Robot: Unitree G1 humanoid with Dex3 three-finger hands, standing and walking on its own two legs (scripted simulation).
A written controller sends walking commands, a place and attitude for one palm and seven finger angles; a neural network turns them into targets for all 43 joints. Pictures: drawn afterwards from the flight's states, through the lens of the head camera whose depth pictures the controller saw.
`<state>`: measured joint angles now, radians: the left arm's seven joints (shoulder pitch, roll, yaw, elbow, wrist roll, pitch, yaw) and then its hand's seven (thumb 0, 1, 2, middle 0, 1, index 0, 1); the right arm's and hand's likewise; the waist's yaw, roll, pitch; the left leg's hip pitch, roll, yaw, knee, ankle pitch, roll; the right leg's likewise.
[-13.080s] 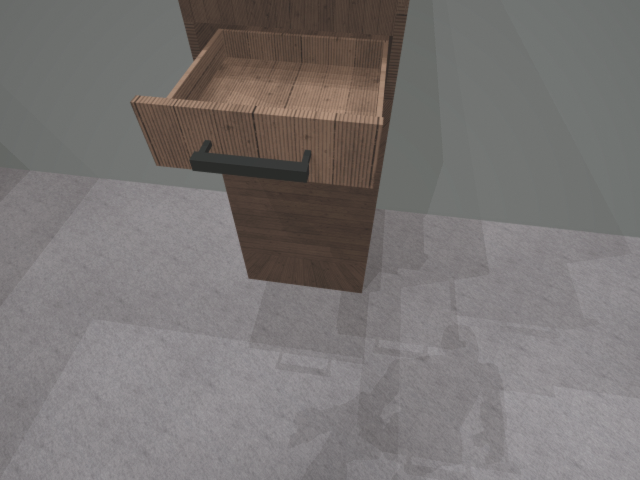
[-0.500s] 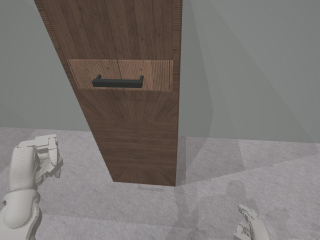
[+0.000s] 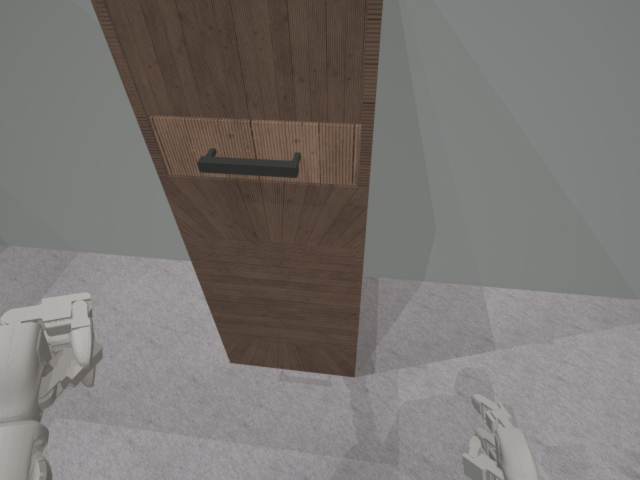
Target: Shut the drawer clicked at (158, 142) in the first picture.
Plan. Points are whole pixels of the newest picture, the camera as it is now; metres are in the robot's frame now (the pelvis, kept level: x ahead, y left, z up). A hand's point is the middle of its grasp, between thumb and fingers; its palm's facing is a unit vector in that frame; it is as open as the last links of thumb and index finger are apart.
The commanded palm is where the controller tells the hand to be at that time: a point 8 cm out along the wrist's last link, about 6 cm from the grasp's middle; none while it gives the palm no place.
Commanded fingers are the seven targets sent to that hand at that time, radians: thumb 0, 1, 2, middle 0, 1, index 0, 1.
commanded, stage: step back with the hand held close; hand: left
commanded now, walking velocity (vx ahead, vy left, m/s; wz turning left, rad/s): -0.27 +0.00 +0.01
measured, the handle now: (251, 160) +0.61 +0.22 +0.09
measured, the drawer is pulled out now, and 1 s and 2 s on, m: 0.00 0.00 0.00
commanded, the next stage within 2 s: stop stepping back and stand still in 1.08 s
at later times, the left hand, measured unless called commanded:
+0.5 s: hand (50, 391) +0.14 +0.26 +0.15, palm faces +0.29 -0.82 -0.50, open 3.2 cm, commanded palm +0.08 +0.30 +0.17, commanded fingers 0.00 0.90 0.90 -1.40 -1.60 -1.40 -1.60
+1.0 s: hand out of the picture +0.02 +0.28 +0.17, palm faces +0.42 -0.77 -0.48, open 3.2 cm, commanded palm -0.04 +0.32 +0.17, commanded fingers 0.00 0.90 0.90 -1.40 -1.60 -1.40 -1.60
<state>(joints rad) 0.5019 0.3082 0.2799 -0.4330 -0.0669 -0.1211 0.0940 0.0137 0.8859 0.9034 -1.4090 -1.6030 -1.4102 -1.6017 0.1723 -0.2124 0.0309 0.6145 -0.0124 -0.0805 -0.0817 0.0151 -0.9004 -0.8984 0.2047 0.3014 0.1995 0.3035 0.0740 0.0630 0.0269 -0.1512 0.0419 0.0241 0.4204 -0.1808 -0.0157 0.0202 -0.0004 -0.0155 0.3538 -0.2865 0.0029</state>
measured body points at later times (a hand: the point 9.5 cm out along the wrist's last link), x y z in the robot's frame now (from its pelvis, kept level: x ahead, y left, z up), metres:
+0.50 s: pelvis -0.06 +0.03 -0.01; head -0.03 +0.02 +0.44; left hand +0.12 +0.30 +0.18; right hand +0.11 -0.22 -0.09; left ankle +0.03 +0.13 -0.74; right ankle -0.05 -0.12 -0.74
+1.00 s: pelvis -0.15 +0.03 -0.02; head -0.14 +0.04 +0.43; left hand -0.01 +0.32 +0.19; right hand +0.03 -0.19 -0.10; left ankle -0.03 +0.13 -0.72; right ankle -0.05 -0.11 -0.74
